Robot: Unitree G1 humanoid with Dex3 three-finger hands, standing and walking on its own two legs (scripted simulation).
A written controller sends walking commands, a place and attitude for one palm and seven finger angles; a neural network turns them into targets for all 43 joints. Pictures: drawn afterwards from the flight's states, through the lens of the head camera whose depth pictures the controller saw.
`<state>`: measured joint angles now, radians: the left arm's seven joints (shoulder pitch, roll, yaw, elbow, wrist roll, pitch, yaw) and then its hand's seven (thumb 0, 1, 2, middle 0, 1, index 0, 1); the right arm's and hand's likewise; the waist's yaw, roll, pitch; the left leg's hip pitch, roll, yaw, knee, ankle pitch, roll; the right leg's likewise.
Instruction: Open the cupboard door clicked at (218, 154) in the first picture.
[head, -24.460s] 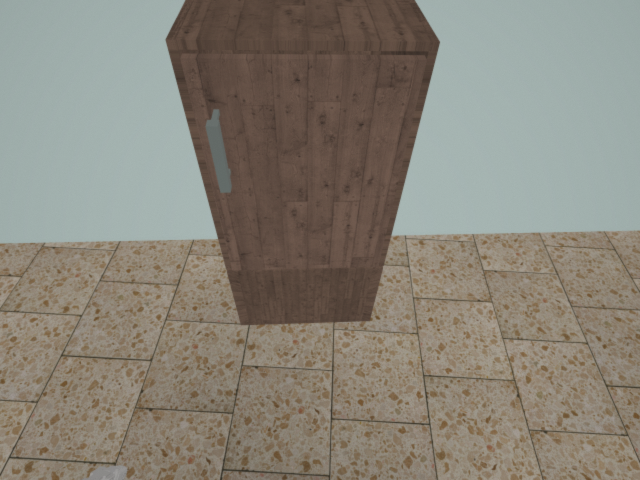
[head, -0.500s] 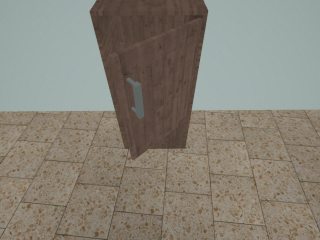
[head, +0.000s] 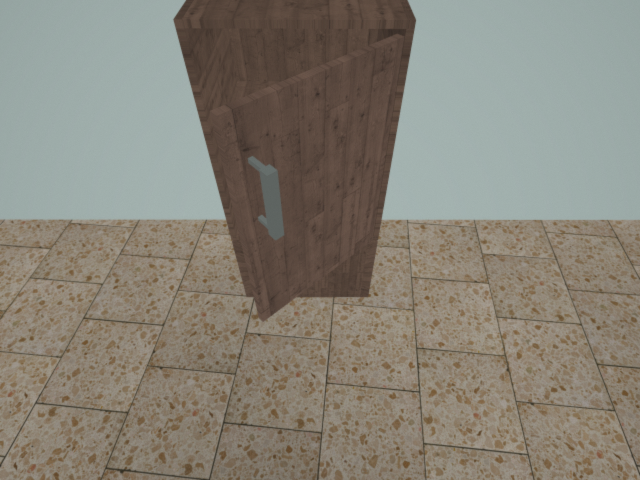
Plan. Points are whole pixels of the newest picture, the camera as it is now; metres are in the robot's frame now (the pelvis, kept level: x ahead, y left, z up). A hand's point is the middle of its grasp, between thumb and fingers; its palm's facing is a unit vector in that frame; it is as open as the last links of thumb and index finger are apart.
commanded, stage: look to check the result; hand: left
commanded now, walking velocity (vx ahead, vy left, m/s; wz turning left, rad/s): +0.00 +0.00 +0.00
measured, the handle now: (265, 199) +0.55 +0.13 +0.01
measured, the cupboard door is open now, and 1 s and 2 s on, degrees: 42 42 42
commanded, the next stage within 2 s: walk to a spot facing it in 0.06 s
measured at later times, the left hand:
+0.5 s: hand out of the picture +0.01 +0.20 -0.18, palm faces -0.05 -0.98 -0.21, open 7.4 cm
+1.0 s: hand out of the picture +0.10 +0.17 -0.17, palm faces -0.33 -0.91 -0.24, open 7.4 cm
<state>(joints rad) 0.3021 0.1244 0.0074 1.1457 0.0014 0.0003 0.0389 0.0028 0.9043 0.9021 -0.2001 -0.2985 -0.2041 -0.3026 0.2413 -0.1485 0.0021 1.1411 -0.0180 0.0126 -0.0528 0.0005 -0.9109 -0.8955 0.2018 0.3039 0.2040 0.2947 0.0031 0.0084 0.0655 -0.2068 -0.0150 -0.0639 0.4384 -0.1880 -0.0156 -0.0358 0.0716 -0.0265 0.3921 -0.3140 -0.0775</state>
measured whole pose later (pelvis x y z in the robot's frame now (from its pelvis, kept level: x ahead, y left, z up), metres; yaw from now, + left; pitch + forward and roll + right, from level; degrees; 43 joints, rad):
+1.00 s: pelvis -0.03 +0.00 -0.01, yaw -24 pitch +1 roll +1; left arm 0.21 0.21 0.08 0.94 0.02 0.06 0.00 0.00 0.90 0.90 -0.20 -0.30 -0.21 -0.30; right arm 0.12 -0.22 -0.05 0.89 -0.01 0.02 -0.04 0.00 -0.91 -0.90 0.20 0.30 0.20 0.29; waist 0.02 -0.02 0.09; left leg -0.30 0.02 0.02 0.61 -0.35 -0.03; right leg -0.30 0.07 0.15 0.57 -0.28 -0.02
